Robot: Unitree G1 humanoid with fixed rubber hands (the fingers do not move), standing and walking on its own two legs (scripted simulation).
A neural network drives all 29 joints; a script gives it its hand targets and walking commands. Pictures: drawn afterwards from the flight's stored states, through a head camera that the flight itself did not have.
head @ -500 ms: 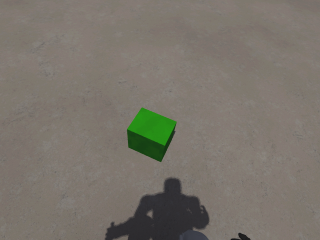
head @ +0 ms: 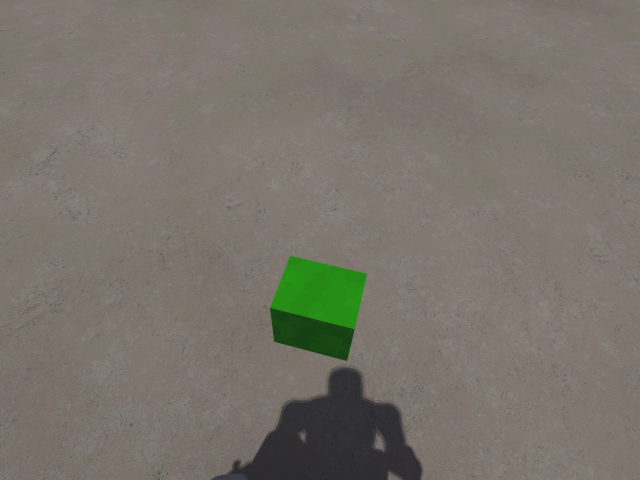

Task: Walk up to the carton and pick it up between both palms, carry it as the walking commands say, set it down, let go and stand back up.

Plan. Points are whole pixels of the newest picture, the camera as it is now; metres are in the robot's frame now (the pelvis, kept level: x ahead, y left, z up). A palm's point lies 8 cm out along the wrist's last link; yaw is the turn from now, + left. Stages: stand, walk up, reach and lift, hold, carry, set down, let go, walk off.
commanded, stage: walk up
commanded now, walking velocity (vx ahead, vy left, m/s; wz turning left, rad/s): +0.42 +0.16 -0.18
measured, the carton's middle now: (318, 309) +0.70 +0.02 -0.66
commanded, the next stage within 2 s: none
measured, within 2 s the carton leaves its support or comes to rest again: neither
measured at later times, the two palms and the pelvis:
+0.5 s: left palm (156, 355) +0.31 +0.28 -0.15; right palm out of the picture +0.06 -0.12 -0.13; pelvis +0.17 +0.08 -0.01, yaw -2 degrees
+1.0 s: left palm (136, 372) +0.28 +0.31 -0.17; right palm (440, 382) +0.30 -0.18 -0.15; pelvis +0.24 +0.06 -0.02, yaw -2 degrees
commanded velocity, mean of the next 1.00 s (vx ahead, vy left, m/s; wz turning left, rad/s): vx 0.15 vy -0.02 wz -0.09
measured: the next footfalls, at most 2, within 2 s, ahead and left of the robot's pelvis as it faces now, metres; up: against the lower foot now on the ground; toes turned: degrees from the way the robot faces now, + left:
left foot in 0.06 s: +0.08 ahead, +0.19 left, +0.00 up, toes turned +9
right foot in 0.58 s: +0.34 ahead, -0.03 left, +0.00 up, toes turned -10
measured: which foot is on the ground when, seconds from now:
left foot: up 0.00-0.04, down 0.06-0.58, up 0.60-0.96, down 0.98-1.00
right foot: down 0.00-0.06, up 0.08-0.56, down 0.58-0.96, up 0.98-1.00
